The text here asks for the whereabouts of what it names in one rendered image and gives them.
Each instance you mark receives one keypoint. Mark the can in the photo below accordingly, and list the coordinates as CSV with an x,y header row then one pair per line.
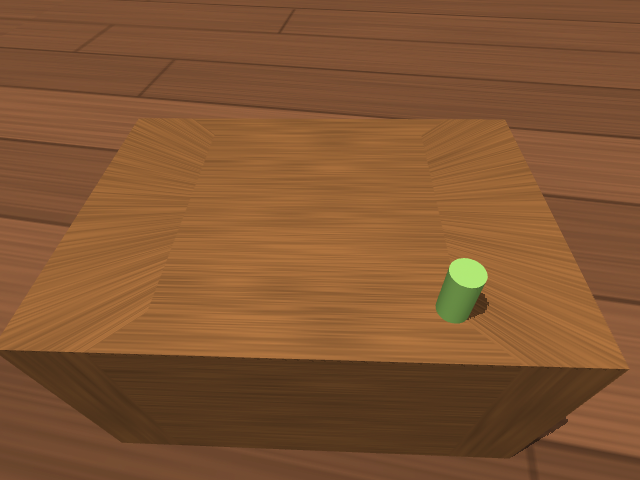
x,y
462,286

